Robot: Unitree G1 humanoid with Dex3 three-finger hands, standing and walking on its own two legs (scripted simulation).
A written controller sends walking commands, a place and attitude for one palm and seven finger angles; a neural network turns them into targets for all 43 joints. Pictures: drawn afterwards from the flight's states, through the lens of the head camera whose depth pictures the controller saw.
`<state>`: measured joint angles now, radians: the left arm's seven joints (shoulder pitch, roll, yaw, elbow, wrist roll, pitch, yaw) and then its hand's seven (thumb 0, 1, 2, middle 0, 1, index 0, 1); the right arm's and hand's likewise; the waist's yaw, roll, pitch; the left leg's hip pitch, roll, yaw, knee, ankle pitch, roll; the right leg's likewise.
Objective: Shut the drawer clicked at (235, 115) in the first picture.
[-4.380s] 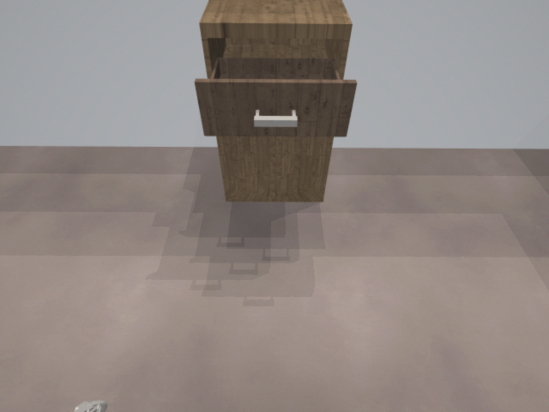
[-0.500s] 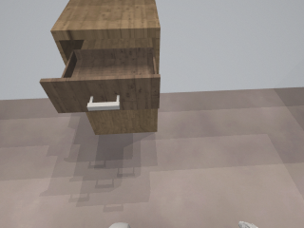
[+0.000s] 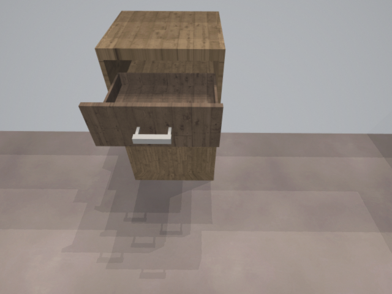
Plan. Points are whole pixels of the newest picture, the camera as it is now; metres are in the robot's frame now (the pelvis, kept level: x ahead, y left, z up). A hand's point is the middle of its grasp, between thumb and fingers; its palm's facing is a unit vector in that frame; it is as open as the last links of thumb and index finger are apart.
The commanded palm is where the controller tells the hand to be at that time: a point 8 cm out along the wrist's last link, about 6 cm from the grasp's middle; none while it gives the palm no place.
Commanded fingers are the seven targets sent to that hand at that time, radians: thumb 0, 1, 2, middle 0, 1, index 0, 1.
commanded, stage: take the last steps up to it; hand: left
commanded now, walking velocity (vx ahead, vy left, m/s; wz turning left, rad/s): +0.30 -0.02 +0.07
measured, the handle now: (153, 134) +0.60 +0.18 -0.06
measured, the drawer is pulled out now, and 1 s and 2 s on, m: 0.30 0.30 0.30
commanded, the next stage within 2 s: come to a stop and stand still in 0.88 s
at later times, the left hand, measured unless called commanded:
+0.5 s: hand out of the picture +0.01 +0.18 -0.19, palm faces +0.14 -0.98 -0.11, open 7.4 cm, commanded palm none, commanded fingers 0.00 0.90 0.90 -0.20 -0.30 -0.20 -0.30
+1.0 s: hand (142, 216) +0.36 +0.18 -0.16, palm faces +0.00 -0.98 -0.22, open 7.4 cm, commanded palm none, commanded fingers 0.00 0.90 0.90 -0.20 -0.30 -0.20 -0.30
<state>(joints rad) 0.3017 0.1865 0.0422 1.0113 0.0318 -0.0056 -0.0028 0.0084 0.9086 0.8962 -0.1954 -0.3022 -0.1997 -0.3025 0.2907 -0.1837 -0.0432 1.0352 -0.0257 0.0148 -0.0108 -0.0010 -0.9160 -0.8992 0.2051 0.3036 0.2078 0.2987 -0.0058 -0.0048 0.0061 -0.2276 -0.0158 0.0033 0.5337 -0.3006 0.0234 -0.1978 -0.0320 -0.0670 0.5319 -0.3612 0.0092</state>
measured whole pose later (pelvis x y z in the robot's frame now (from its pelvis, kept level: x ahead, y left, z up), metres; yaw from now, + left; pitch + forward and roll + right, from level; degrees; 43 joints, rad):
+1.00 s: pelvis +0.26 +0.00 -0.01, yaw +0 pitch -1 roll +1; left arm 0.15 0.16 0.05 1.00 0.03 -0.05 0.00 0.00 0.91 0.90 -0.19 -0.30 -0.20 -0.30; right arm 0.37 -0.14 -0.04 1.13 -0.02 -0.01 -0.01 0.00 -0.91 -0.90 0.20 0.30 0.20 0.30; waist -0.05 0.03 0.06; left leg -0.20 0.07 0.09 0.74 -0.48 0.00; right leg -0.34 -0.04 -0.12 0.59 -0.21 -0.04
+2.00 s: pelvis +0.25 -0.04 -0.01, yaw +1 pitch -3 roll +0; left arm 0.31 0.16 -0.01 1.01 0.02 0.00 0.03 0.01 0.91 0.90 -0.20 -0.30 -0.20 -0.30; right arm 0.35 -0.19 -0.01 1.06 -0.02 0.03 0.00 0.00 -0.91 -0.90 0.20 0.30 0.20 0.30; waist -0.03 0.00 0.03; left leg -0.31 0.06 0.00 0.55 -0.19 -0.04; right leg -0.17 0.02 -0.06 0.60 -0.37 -0.05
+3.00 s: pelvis +0.29 -0.01 +0.01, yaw +0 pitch -2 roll +1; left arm 0.33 0.17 -0.02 1.10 0.01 -0.02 0.04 0.01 0.91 0.90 -0.20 -0.30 -0.20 -0.30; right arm 0.25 -0.16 0.02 1.13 -0.01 -0.01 -0.01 0.01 -0.92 -0.90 0.20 0.30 0.20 0.30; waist 0.00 -0.02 0.04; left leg -0.21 0.02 0.05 0.42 -0.18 -0.01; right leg -0.07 -0.02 -0.02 0.42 -0.32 0.01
